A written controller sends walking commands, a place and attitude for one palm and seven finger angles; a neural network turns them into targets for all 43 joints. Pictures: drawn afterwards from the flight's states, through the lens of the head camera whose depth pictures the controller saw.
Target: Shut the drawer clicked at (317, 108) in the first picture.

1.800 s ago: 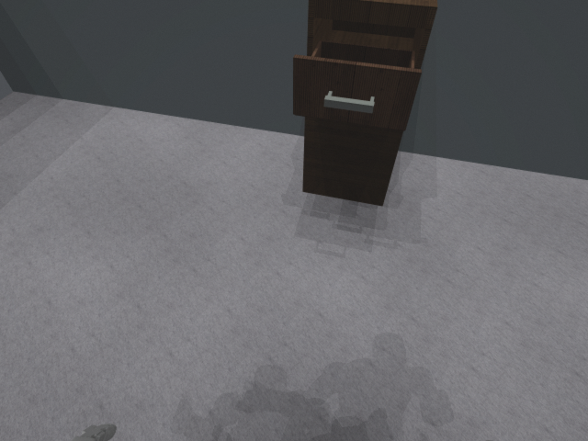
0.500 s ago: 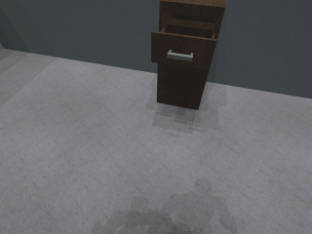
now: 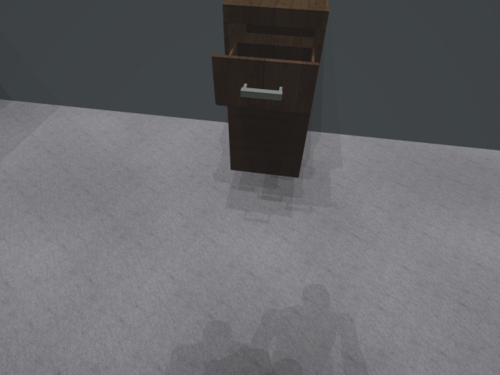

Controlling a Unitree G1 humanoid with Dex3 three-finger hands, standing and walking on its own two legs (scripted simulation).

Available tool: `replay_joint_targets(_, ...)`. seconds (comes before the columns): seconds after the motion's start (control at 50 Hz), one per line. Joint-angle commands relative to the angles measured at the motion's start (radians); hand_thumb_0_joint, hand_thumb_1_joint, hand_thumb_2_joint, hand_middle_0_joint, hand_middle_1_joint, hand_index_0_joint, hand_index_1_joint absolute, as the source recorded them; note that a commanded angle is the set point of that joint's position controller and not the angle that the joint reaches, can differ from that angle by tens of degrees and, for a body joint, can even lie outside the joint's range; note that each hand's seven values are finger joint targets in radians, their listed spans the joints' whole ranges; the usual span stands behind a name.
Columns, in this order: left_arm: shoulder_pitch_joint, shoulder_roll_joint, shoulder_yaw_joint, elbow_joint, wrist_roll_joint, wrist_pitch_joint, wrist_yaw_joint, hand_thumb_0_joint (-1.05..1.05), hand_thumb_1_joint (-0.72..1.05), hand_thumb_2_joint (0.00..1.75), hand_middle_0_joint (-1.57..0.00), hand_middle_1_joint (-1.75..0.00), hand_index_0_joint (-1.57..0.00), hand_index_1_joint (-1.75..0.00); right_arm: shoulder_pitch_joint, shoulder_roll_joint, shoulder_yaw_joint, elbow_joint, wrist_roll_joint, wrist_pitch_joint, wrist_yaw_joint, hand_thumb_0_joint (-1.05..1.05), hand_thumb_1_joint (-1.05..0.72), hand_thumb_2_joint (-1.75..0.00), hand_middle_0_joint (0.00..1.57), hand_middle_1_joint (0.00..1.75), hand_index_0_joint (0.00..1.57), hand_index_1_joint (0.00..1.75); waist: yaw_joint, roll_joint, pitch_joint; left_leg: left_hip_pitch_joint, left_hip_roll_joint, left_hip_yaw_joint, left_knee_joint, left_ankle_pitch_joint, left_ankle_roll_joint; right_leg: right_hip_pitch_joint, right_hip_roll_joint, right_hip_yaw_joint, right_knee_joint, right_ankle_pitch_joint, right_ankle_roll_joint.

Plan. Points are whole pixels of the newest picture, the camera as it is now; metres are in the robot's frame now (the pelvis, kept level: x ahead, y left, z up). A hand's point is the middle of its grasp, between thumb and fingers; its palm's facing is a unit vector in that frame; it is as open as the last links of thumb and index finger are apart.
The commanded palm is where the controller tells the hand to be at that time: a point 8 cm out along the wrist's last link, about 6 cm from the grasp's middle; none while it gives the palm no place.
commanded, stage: walk to a spot facing it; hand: left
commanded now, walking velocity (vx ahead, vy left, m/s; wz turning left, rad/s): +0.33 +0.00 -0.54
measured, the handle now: (262, 90) +0.98 +0.04 -0.05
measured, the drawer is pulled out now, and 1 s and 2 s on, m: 0.30 0.30 0.30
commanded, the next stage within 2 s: turn to face it in 0.96 s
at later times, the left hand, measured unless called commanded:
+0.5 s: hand out of the picture +0.12 +0.16 -0.16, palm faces -0.08 -0.98 -0.18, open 7.4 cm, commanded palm none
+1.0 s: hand (236, 203) +0.56 +0.09 -0.15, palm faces -0.48 -0.85 -0.21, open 7.4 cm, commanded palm none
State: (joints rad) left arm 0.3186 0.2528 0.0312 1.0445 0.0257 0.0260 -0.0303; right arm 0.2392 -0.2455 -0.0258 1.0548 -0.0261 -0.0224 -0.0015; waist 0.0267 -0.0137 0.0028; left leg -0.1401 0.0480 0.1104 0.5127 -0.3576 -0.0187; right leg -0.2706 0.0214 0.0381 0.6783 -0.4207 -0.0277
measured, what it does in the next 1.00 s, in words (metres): walks ahead, turning right: left foot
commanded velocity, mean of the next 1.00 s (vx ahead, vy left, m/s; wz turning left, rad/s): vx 0.23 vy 0.00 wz -0.48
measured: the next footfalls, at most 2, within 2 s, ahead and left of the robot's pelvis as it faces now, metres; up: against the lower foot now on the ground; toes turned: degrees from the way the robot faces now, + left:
left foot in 0.58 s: +0.39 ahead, +0.08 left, +0.00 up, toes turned -8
right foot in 1.08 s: +0.42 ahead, -0.19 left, +0.00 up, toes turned -37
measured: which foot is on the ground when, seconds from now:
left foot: down 0.00-0.08, up 0.10-0.56, down 0.58-1.00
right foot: down 0.00-0.58, up 0.60-1.00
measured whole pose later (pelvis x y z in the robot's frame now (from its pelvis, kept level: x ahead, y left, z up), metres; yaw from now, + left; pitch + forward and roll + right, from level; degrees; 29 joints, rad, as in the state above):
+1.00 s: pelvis +0.35 -0.02 +0.00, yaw -29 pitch -1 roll +1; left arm 0.11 0.21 0.09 0.90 0.03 0.04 -0.04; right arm 0.36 -0.20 -0.06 1.02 -0.03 -0.04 -0.02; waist -0.05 -0.01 0.10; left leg -0.10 0.10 0.34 0.50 -0.36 0.01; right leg -0.53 -0.07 -0.10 0.77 -0.22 0.01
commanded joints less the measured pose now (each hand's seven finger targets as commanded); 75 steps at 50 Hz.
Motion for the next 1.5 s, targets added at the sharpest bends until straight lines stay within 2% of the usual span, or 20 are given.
replay_joint_targets(0.0, -0.113, 0.060, 0.034, -0.141, -0.005, -0.048, -0.010, 0.00, 0.90, 0.90, -0.20, -0.30, -0.20, -0.30, 0.058, -0.199, -0.058, -0.046, 0.000, -0.032, -0.018, 0.00, -0.90, -0.90, 0.20, 0.30, 0.20, 0.30, -0.042, 0.158, 0.102, 0.085, 0.327, -0.214, -0.201, 0.157, 0.179, -0.243, -0.075, -0.073, 0.059, -0.061, 0.004)
replay_joint_targets(0.04, 0.093, 0.050, 0.046, -0.072, -0.001, -0.056, -0.011, 0.00, 0.90, 0.90, -0.20, -0.30, -0.20, -0.30, 0.002, -0.173, -0.051, -0.057, 0.001, -0.030, -0.017, 0.00, -0.90, -0.90, 0.20, 0.30, 0.20, 0.30, 0.060, 0.068, 0.021, -0.103, 0.214, -0.027, 0.091, 0.197, 0.093, 0.128, -0.022, -0.128, -0.156, 0.123, -0.015)
replay_joint_targets(0.06, 0.261, 0.167, 0.074, -0.025, 0.007, -0.072, 0.005, 0.00, 0.90, 0.90, -0.20, -0.30, -0.20, -0.30, -0.021, -0.105, -0.036, -0.095, 0.018, -0.032, -0.006, 0.00, -0.90, -0.90, 0.20, 0.30, 0.20, 0.30, 0.125, -0.269, -0.023, -0.391, 0.084, 0.091, 0.449, 0.017, 0.022, 0.359, -0.229, 0.249, -0.347, 0.011, -0.094)
replay_joint_targets(0.08, 0.345, 0.236, 0.083, -0.007, -0.014, -0.083, 0.026, 0.00, 0.90, 0.90, -0.20, -0.30, -0.20, -0.30, -0.105, -0.078, -0.026, -0.159, 0.013, -0.043, 0.001, 0.00, -0.90, -0.90, 0.20, 0.30, 0.20, 0.30, 0.135, -0.367, 0.000, -0.610, -0.001, 0.024, 0.669, -0.207, 0.001, 0.401, -0.410, 0.610, -0.473, 0.185, -0.187)
replay_joint_targets(0.16, 0.189, 0.089, 0.045, -0.045, -0.005, -0.089, 0.043, 0.00, 0.90, 0.90, -0.20, -0.30, -0.20, -0.30, -0.113, -0.046, -0.041, -0.119, -0.001, -0.035, 0.003, 0.00, -0.90, -0.90, 0.20, 0.30, 0.20, 0.30, 0.027, -0.015, 0.090, -0.590, 0.092, -0.093, 0.700, 0.032, -0.016, 0.202, -0.310, 0.357, -0.440, 0.310, -0.206)
replay_joint_targets(0.44, 0.214, 0.058, 0.041, 0.001, 0.001, -0.108, 0.063, 0.00, 0.90, 0.90, -0.20, -0.30, -0.20, -0.30, -0.256, 0.024, -0.037, -0.212, 0.013, -0.036, 0.034, 0.00, -0.90, -0.90, 0.20, 0.30, 0.20, 0.30, 0.029, -0.112, 0.123, -0.442, 0.028, -0.016, 0.226, 0.210, 0.002, 0.238, -0.204, 0.175, -0.439, 0.659, -0.140)
replay_joint_targets(0.5, 0.158, 0.092, 0.057, -0.010, 0.000, -0.106, 0.063, 0.00, 0.90, 0.90, -0.20, -0.30, -0.20, -0.30, -0.047, -0.016, -0.050, -0.157, 0.008, -0.049, 0.013, 0.00, -0.90, -0.90, 0.20, 0.30, 0.20, 0.30, -0.072, -0.096, 0.019, -0.120, -0.039, 0.007, 0.064, 0.192, 0.033, 0.206, -0.173, 0.139, -0.202, 0.869, -0.107)
replay_joint_targets(0.52, 0.158, 0.079, 0.062, -0.013, -0.007, -0.106, 0.059, 0.00, 0.90, 0.90, -0.20, -0.30, -0.20, -0.30, 0.116, -0.066, -0.060, -0.109, 0.001, -0.053, -0.001, 0.00, -0.90, -0.90, 0.20, 0.30, 0.20, 0.30, -0.130, -0.063, -0.072, 0.129, -0.001, -0.044, 0.025, 0.235, 0.050, 0.095, -0.131, 0.124, 0.011, 0.773, -0.081)
replay_joint_targets(0.56, 0.192, -0.006, 0.058, -0.060, -0.023, -0.109, 0.035, 0.00, 0.90, 0.90, -0.20, -0.30, -0.20, -0.30, 0.288, -0.218, -0.084, -0.076, -0.004, -0.051, -0.016, 0.00, -0.90, -0.90, 0.20, 0.30, 0.20, 0.30, -0.133, 0.298, -0.228, 0.364, 0.459, -0.654, -0.195, 0.229, 0.226, -0.271, 0.065, -0.001, 0.624, -0.122, -0.027)
replay_joint_targets(0.58, 0.135, 0.004, 0.048, -0.085, -0.017, -0.099, 0.035, 0.00, 0.90, 0.90, -0.20, -0.30, -0.20, -0.30, 0.201, -0.195, -0.074, -0.099, 0.009, -0.046, -0.020, 0.00, -0.90, -0.90, 0.20, 0.30, 0.20, 0.30, -0.110, 0.192, -0.133, 0.213, 0.501, -0.687, -0.256, 0.030, 0.267, -0.346, -0.007, 0.023, 0.743, -0.113, -0.031)
replay_joint_targets(0.7, 0.076, -0.050, 0.059, -0.089, 0.008, -0.023, -0.005, 0.00, 0.90, 0.90, -0.20, -0.30, -0.20, -0.30, 0.026, -0.018, -0.037, -0.109, 0.006, -0.076, -0.024, 0.00, -0.90, -0.90, 0.20, 0.30, 0.20, 0.30, 0.018, 0.130, 0.035, -0.163, 0.293, -0.110, -0.312, 0.150, 0.143, -0.286, -0.132, -0.030, 0.575, 0.156, 0.014)
replay_joint_targets(0.9, -0.211, -0.037, 0.049, -0.202, 0.004, -0.005, -0.014, 0.00, 0.90, 0.90, -0.20, -0.30, -0.20, -0.30, 0.142, -0.083, -0.052, -0.087, 0.001, -0.043, -0.022, 0.00, -0.90, -0.90, 0.20, 0.30, 0.20, 0.30, -0.065, 0.138, 0.058, 0.013, 0.291, 0.104, -0.171, 0.605, 0.143, -0.264, -0.100, -0.140, 0.127, 0.214, 0.045)
replay_joint_targets(1.0, -0.171, 0.017, 0.053, -0.213, 0.004, -0.020, -0.006, 0.00, 0.90, 0.90, -0.20, -0.30, -0.20, -0.30, 0.137, -0.115, -0.061, -0.103, 0.001, -0.019, -0.020, 0.00, -0.90, -0.90, 0.20, 0.30, 0.20, 0.30, -0.018, 0.111, 0.001, 0.015, 0.301, 0.140, 0.083, 0.695, 0.092, -0.016, -0.040, -0.179, -0.070, 0.189, 0.005)
replay_joint_targets(1.02, -0.055, 0.079, 0.065, -0.186, 0.006, -0.039, 0.002, 0.00, 0.90, 0.90, -0.20, -0.30, -0.20, -0.30, 0.141, -0.111, -0.059, -0.114, 0.008, -0.016, -0.012, 0.00, -0.90, -0.90, 0.20, 0.30, 0.20, 0.30, 0.041, 0.026, -0.082, -0.109, 0.276, 0.166, 0.315, 0.614, 0.038, 0.223, -0.079, -0.123, -0.169, 0.342, -0.027)
replay_joint_targets(1.04, 0.045, 0.203, 0.092, -0.167, 0.004, -0.055, 0.019, 0.00, 0.90, 0.90, -0.20, -0.30, -0.20, -0.30, 0.174, -0.041, -0.041, -0.147, 0.020, -0.013, -0.005, 0.00, -0.90, -0.90, 0.20, 0.30, 0.20, 0.30, 0.061, -0.247, -0.209, -0.418, 0.103, 0.193, 0.634, -0.117, -0.036, 0.491, -0.394, 0.303, -0.207, 0.782, -0.153)
replay_joint_targets(1.08, 0.020, 0.188, 0.084, -0.165, -0.018, -0.042, 0.045, 0.00, 0.90, 0.90, -0.20, -0.30, -0.20, -0.30, 0.120, -0.038, -0.037, -0.153, 0.019, 0.004, -0.028, 0.00, -0.90, -0.90, 0.20, 0.30, 0.20, 0.30, 0.039, -0.155, -0.240, -0.418, 0.071, -0.064, 0.791, -0.241, -0.025, 0.343, -0.422, 0.268, -0.262, 0.886, -0.221)
replay_joint_targets(1.18, -0.221, 0.055, 0.032, -0.180, -0.001, -0.047, 0.067, 0.00, 0.90, 0.90, -0.20, -0.30, -0.20, -0.30, 0.233, 0.027, -0.016, -0.036, 0.005, 0.043, -0.020, 0.00, -0.90, -0.90, 0.20, 0.30, 0.20, 0.30, -0.097, -0.079, -0.084, -0.227, 0.082, -0.081, 0.564, -0.042, -0.023, -0.027, -0.293, -0.030, -0.362, 0.490, -0.137)
replay_joint_targets(1.34, -0.135, 0.064, 0.056, -0.138, -0.012, -0.015, 0.065, 0.00, 0.90, 0.90, -0.20, -0.30, -0.20, -0.30, 0.155, 0.040, -0.021, -0.066, 0.007, 0.040, -0.006, 0.00, -0.90, -0.90, 0.20, 0.30, 0.20, 0.30, -0.042, -0.071, -0.001, -0.112, 0.033, -0.009, 0.076, 0.068, -0.012, -0.023, -0.308, -0.106, -0.259, 0.259, -0.066)
replay_joint_targets(1.4, -0.181, -0.010, 0.047, -0.203, -0.014, 0.001, 0.056, 0.00, 0.90, 0.90, -0.20, -0.30, -0.20, -0.30, 0.193, -0.108, -0.054, -0.093, -0.009, 0.028, -0.016, 0.00, -0.90, -0.90, 0.20, 0.30, 0.20, 0.30, -0.090, 0.362, 0.041, -0.098, 0.354, -0.556, -0.257, 0.423, 0.210, -0.266, -0.071, -0.168, 0.231, -0.184, 0.075)
replay_joint_targets(1.48, -0.173, -0.004, 0.063, -0.169, -0.009, -0.013, 0.049, 0.00, 0.90, 0.90, -0.20, -0.30, -0.20, -0.30, 0.103, -0.068, -0.051, -0.112, 0.001, 0.007, -0.035, 0.00, -0.90, -0.90, 0.20, 0.30, 0.20, 0.30, -0.047, 0.145, -0.036, 0.050, 0.239, -0.356, -0.164, 0.668, 0.198, -0.347, -0.104, -0.041, 0.461, -0.011, 0.083)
